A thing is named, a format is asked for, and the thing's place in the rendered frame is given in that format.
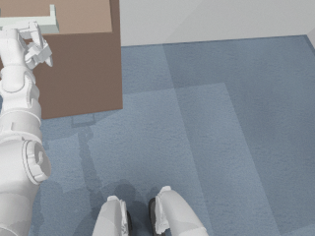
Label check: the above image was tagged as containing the robot left forearm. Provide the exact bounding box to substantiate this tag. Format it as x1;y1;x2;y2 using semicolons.
0;65;42;147

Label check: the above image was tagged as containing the left robot shin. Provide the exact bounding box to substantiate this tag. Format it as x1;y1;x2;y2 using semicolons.
101;196;129;236

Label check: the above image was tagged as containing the right robot foot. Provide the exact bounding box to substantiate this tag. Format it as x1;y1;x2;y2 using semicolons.
149;198;165;236

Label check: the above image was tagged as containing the handle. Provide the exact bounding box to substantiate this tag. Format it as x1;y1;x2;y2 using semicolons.
0;4;60;33

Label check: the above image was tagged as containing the drawer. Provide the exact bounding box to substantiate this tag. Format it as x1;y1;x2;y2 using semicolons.
0;0;112;35

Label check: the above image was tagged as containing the cabinet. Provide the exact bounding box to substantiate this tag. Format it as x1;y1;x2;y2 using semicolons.
0;0;123;120

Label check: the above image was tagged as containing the left robot hand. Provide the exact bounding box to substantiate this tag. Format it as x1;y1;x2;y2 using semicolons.
0;19;53;72

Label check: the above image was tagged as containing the left robot upper arm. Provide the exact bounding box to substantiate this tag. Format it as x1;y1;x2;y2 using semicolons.
0;140;52;236

